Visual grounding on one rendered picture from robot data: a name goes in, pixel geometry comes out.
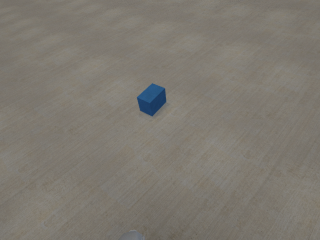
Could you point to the carton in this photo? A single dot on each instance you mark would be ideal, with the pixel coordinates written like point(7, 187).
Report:
point(152, 99)

